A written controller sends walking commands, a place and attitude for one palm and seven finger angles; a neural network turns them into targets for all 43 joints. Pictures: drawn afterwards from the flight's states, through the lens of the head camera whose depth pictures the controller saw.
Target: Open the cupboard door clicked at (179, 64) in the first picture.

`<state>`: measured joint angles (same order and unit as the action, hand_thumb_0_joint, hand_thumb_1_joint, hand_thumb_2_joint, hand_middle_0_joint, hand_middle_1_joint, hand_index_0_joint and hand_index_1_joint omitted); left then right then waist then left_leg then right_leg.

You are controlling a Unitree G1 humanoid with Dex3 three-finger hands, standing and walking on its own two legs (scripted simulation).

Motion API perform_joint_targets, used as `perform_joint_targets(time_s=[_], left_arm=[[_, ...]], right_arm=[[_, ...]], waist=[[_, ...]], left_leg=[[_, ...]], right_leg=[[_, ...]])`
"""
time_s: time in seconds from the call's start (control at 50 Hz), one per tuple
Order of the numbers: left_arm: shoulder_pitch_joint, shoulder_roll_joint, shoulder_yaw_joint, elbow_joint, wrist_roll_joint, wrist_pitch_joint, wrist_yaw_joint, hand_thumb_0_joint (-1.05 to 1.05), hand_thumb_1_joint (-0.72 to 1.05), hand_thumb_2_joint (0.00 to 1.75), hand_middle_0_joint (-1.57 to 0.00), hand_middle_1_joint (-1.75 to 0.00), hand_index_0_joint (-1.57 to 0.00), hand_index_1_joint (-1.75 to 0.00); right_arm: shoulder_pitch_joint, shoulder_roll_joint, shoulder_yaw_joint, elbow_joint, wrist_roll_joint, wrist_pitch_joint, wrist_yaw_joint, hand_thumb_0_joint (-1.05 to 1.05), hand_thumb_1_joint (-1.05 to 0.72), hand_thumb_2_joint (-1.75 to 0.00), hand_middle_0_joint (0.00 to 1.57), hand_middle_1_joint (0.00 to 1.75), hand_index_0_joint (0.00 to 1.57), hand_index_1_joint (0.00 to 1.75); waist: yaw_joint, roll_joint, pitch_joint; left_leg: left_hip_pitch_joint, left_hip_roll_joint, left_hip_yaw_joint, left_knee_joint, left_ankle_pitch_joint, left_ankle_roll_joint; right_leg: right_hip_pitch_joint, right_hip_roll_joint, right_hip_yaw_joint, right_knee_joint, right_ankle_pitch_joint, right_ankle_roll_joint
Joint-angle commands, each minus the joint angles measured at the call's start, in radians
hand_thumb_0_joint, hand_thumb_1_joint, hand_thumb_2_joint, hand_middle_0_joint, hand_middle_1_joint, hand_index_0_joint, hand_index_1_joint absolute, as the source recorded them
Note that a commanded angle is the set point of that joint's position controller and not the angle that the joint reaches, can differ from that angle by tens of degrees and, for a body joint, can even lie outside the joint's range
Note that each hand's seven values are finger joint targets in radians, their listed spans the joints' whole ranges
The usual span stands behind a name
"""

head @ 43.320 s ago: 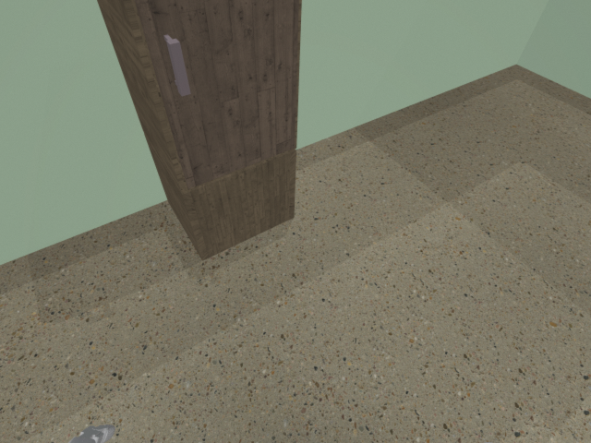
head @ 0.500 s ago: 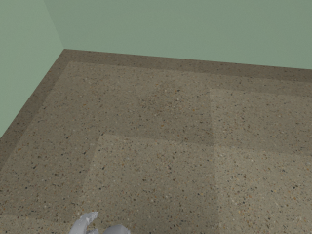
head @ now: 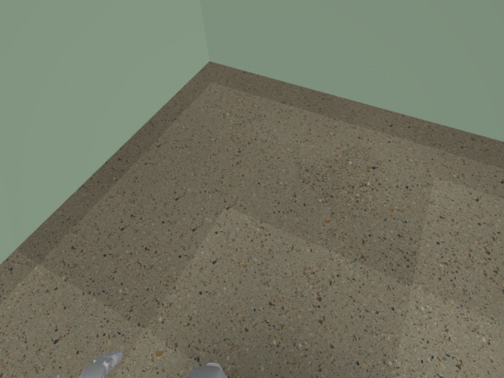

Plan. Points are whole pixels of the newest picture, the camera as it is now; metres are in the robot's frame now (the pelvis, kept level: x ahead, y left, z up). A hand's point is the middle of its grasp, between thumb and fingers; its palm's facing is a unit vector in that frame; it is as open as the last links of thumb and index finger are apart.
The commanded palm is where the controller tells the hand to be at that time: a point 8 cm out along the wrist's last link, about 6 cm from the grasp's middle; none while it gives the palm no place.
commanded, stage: turn to face it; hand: left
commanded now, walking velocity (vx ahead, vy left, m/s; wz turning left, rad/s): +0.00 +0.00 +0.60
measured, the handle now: out of the picture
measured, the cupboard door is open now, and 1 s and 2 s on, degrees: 40 40 40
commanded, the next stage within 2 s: none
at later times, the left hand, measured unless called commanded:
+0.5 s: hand out of the picture +0.00 +0.19 -0.16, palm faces +0.39 -0.89 -0.25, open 7.4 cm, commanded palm none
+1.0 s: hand out of the picture -0.01 +0.13 -0.16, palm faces +0.62 -0.75 -0.20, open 7.4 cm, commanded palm none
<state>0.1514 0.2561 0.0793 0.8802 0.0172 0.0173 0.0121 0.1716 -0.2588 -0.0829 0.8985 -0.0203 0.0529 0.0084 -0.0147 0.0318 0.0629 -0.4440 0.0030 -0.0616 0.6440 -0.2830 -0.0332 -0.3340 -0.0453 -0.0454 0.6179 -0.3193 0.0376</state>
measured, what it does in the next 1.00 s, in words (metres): steps on the spot, turning left: left foot, then right foot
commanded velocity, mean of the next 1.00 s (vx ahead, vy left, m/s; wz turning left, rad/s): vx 0.00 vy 0.00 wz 0.60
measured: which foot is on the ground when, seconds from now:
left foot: up 0.00-0.34, down 0.36-0.68, up 0.70-1.00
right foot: down 0.00-0.36, up 0.38-0.66, down 0.68-1.00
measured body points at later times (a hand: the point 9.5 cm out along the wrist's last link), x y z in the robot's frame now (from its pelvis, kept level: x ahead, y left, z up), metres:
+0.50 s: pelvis +0.02 -0.03 +0.01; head +0.08 +0.01 +0.45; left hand -0.02 +0.24 -0.14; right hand +0.23 -0.22 -0.12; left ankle -0.01 +0.09 -0.72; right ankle +0.03 -0.16 -0.65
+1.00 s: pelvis +0.04 -0.07 +0.01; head +0.09 -0.03 +0.45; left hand -0.04 +0.17 -0.14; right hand +0.27 -0.22 -0.13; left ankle -0.03 +0.02 -0.70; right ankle +0.11 -0.16 -0.72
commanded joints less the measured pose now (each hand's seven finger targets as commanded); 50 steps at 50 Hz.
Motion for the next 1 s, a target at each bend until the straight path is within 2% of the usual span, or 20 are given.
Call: perform_joint_targets(time_s=[0.0,0.08,0.22,0.28,0.3,0.32,0.34,0.36,0.4,0.46,0.56,0.62,0.64,0.66,0.68,0.74,0.78,0.9,0.96,0.98], left_arm=[[0.088,0.18,0.023,-0.057,0.01,-0.029,0.021,0.0,0.9,0.9,-0.2,-0.3,-0.2,-0.3],[0.05,0.104,0.0,-0.066,0.008,-0.039,0.023,0.0,0.9,0.9,-0.2,-0.3,-0.2,-0.3],[0.178,0.161,0.023,-0.02,0.011,-0.039,0.022,0.0,0.9,0.9,-0.2,-0.3,-0.2,-0.3],[0.146,0.176,0.032,-0.018,0.004,-0.041,0.017,0.0,0.9,0.9,-0.2,-0.3,-0.2,-0.3],[0.125,0.174,0.033,-0.024,-0.003,-0.04,0.013,0.0,0.9,0.9,-0.2,-0.3,-0.2,-0.3],[0.107,0.139,0.028,-0.05,-0.009,-0.037,0.006,0.0,0.9,0.9,-0.2,-0.3,-0.2,-0.3],[0.061,0.068,0.001,-0.098,-0.013,-0.033,0.0,0.0,0.9,0.9,-0.2,-0.3,-0.2,-0.3],[-0.027,0.09,-0.003,-0.135,-0.001,-0.014,0.009,0.0,0.9,0.9,-0.2,-0.3,-0.2,-0.3],[-0.022,0.071,0.007,-0.093,-0.003,-0.004,0.015,0.0,0.9,0.9,-0.2,-0.3,-0.2,-0.3],[0.034,0.067,0.015,-0.058,0.0,0.012,-0.002,0.0,0.9,0.9,-0.2,-0.3,-0.2,-0.3],[0.037,0.056,0.011,-0.069,0.0,0.009,-0.007,0.0,0.9,0.9,-0.2,-0.3,-0.2,-0.3],[0.135,0.069,0.02,-0.051,-0.001,-0.008,-0.005,0.0,0.9,0.9,-0.2,-0.3,-0.2,-0.3],[0.172,0.13,0.032,-0.048,0.009,-0.023,0.004,0.0,0.9,0.9,-0.2,-0.3,-0.2,-0.3],[0.179,0.23,0.047,-0.057,0.021,-0.03,0.013,0.0,0.9,0.9,-0.2,-0.3,-0.2,-0.3],[0.16,0.228,0.037,-0.069,0.011,-0.027,0.016,0.0,0.9,0.9,-0.2,-0.3,-0.2,-0.3],[-0.003,0.115,0.007,-0.103,0.007,-0.022,0.022,0.0,0.9,0.9,-0.2,-0.3,-0.2,-0.3],[-0.002,0.098,0.005,-0.105,0.011,-0.027,0.026,0.0,0.9,0.9,-0.2,-0.3,-0.2,-0.3],[0.113,0.161,0.031,-0.049,0.015,-0.03,0.022,0.0,0.9,0.9,-0.2,-0.3,-0.2,-0.3],[0.089,0.159,0.037,-0.04,0.007,-0.026,0.014,0.0,0.9,0.9,-0.2,-0.3,-0.2,-0.3],[0.076,0.145,0.037,-0.049,-0.003,-0.02,0.011,0.0,0.9,0.9,-0.2,-0.3,-0.2,-0.3]], right_arm=[[-0.091,-0.093,-0.032,-0.108,0.0,-0.002,0.006,0.0,-0.9,-0.9,0.2,0.3,0.2,0.3],[-0.075,-0.047,-0.01,-0.067,0.005,0.005,0.021,0.0,-0.9,-0.9,0.2,0.3,0.2,0.3],[-0.173,-0.018,0.017,-0.089,0.012,-0.008,0.025,0.0,-0.9,-0.9,0.2,0.3,0.2,0.3],[-0.094,-0.044,0.01,-0.079,0.008,-0.017,0.019,0.0,-0.9,-0.9,0.2,0.3,0.2,0.3],[-0.028,-0.073,0.0,-0.065,0.002,-0.023,0.017,0.0,-0.9,-0.9,0.2,0.3,0.2,0.3],[0.038,-0.163,-0.024,-0.054,-0.008,-0.029,0.012,0.0,-0.9,-0.9,0.2,0.3,0.2,0.3],[0.111,-0.263,-0.051,-0.043,-0.005,-0.028,0.005,0.0,-0.9,-0.9,0.2,0.3,0.2,0.3],[0.16,-0.262,-0.049,-0.025,0.005,-0.021,-0.005,0.0,-0.9,-0.9,0.2,0.3,0.2,0.3],[0.071,-0.21,-0.038,-0.041,0.001,-0.029,-0.025,0.0,-0.9,-0.9,0.2,0.3,0.2,0.3],[-0.046,-0.178,-0.025,-0.072,-0.003,-0.033,-0.022,0.0,-0.9,-0.9,0.2,0.3,0.2,0.3],[-0.066,-0.185,-0.034,-0.075,-0.011,-0.023,-0.011,0.0,-0.9,-0.9,0.2,0.3,0.2,0.3],[-0.106,-0.173,-0.04,-0.09,-0.002,-0.014,-0.008,0.0,-0.9,-0.9,0.2,0.3,0.2,0.3],[-0.094,-0.124,-0.034,-0.101,0.007,-0.015,-0.004,0.0,-0.9,-0.9,0.2,0.3,0.2,0.3],[-0.086,-0.054,-0.024,-0.125,0.011,-0.017,0.002,0.0,-0.9,-0.9,0.2,0.3,0.2,0.3],[-0.08,-0.093,-0.027,-0.122,0.005,-0.01,0.006,0.0,-0.9,-0.9,0.2,0.3,0.2,0.3],[-0.063,-0.071,-0.026,-0.074,-0.001,0.01,0.018,0.0,-0.9,-0.9,0.2,0.3,0.2,0.3],[-0.044,-0.042,-0.014,-0.058,0.004,0.011,0.023,0.0,-0.9,-0.9,0.2,0.3,0.2,0.3],[-0.1,-0.008,0.007,-0.069,0.013,-0.005,0.025,0.0,-0.9,-0.9,0.2,0.3,0.2,0.3],[-0.023,-0.032,0.001,-0.058,0.01,-0.015,0.022,0.0,-0.9,-0.9,0.2,0.3,0.2,0.3],[0.036,-0.075,-0.012,-0.043,0.007,-0.023,0.021,0.0,-0.9,-0.9,0.2,0.3,0.2,0.3]], waist=[[0.041,-0.296,-0.076],[0.0,-0.238,-0.079],[0.069,-0.237,-0.126],[0.021,-0.207,-0.165],[-0.022,-0.173,-0.199],[-0.064,0.01,-0.248],[-0.103,0.284,-0.257],[-0.113,0.107,-0.218],[-0.067,0.187,-0.188],[0.004,0.118,-0.116],[0.012,0.138,-0.075],[0.061,0.104,-0.1],[0.081,-0.075,-0.116],[0.092,-0.379,-0.118],[0.086,-0.312,-0.129],[-0.002,-0.248,-0.05],[-0.007,-0.249,-0.079],[0.06,-0.229,-0.117],[0.019,-0.197,-0.15],[-0.021,-0.1,-0.172]], left_leg=[[-0.191,0.001,-0.002,0.56,-0.278,-0.002],[-0.172,0.031,0.074,0.513,-0.15,-0.035],[-0.04,-0.001,0.182,0.114,-0.165,-0.017],[0.129,-0.029,0.214,-0.097,-0.036,0.008],[0.277,-0.01,0.202,-0.196,0.103,0.027],[0.501,0.164,0.003,-0.211,0.406,0.107],[0.608,0.439,-0.332,-0.212,0.866,0.281],[0.57,0.456,-0.287,-0.185,0.917,0.313],[0.452,0.345,-0.202,-0.203,0.779,0.26],[0.278,0.237,-0.11,-0.259,0.453,0.192],[0.147,0.202,-0.158,-0.272,0.213,0.177],[0.016,0.146,-0.164,-0.164,0.135,0.125],[-0.089,0.056,-0.092,-0.014,0.003,0.067],[-0.211,-0.08,0.065,0.273,-0.306,-0.009],[-0.153,-0.024,0.008,0.502,-0.34,0.007],[-0.138,0.039,0.024,0.663,-0.154,-0.015],[-0.106,0.039,0.07,0.528,-0.148,-0.03],[0.0,0.014,0.163,0.136,-0.197,-0.021],[0.158,0.009,0.169,-0.108,-0.04,-0.003],[0.308,0.041,0.128,-0.225,0.107,0.017]], right_leg=[[0.107,-0.418,0.378,-0.357,0.157,-0.193],[0.23,-0.264,0.034,-0.219,0.634,-0.13],[0.399,-0.307,-0.047,-0.128,0.879,-0.134],[0.347,-0.306,-0.112,-0.007,0.883,-0.095],[0.256,-0.297,-0.139,0.107,0.812,-0.06],[0.012,-0.224,-0.174,0.294,0.457,-0.002],[-0.262,-0.094,-0.134,0.518,-0.325,0.049],[-0.314,-0.09,-0.011,0.586,-0.327,0.043],[-0.3,-0.09,0.051,0.607,-0.235,0.053],[-0.201,-0.063,0.035,0.514,-0.12,0.053],[-0.049,-0.002,-0.013,0.212,-0.111,0.043],[0.185,0.024,-0.036,-0.074,0.055,0.033],[0.301,-0.11,0.093,-0.242,0.052,0.001],[0.329,-0.398,0.399,-0.349,0.139,-0.115],[0.186,-0.473,0.401,-0.357,0.1,-0.193],[0.069,-0.305,0.147,-0.314,0.179,-0.143],[0.137,-0.277,0.038,-0.276,0.361,-0.129],[0.291,-0.335,-0.026,-0.175,0.615,-0.151],[0.237,-0.318,-0.086,-0.066,0.517,-0.092],[0.121,-0.297,-0.124,0.044,0.4,-0.046]])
